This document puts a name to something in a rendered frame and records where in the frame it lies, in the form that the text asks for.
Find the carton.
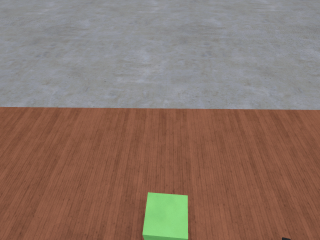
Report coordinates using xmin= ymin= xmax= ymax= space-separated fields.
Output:
xmin=142 ymin=192 xmax=188 ymax=240

